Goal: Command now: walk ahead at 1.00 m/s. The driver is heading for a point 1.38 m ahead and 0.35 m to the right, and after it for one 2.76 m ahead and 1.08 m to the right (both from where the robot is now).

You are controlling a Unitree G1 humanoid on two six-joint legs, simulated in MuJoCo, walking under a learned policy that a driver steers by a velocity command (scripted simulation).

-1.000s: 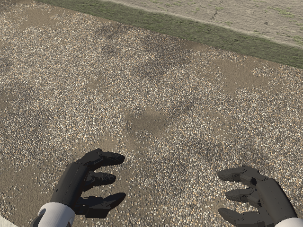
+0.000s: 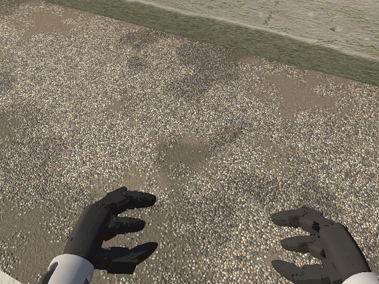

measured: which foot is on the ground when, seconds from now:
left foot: down 0.00-1.00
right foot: down 0.00-1.00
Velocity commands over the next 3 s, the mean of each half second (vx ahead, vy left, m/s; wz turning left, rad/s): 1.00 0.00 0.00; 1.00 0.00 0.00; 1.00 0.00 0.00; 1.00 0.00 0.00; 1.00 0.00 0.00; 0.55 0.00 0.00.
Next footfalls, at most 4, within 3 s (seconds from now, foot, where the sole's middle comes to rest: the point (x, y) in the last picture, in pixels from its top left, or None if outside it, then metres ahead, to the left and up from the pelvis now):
none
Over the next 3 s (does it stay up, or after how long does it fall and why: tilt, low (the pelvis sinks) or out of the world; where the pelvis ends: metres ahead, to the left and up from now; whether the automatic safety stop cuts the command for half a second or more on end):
stays up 0.03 0.00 0.01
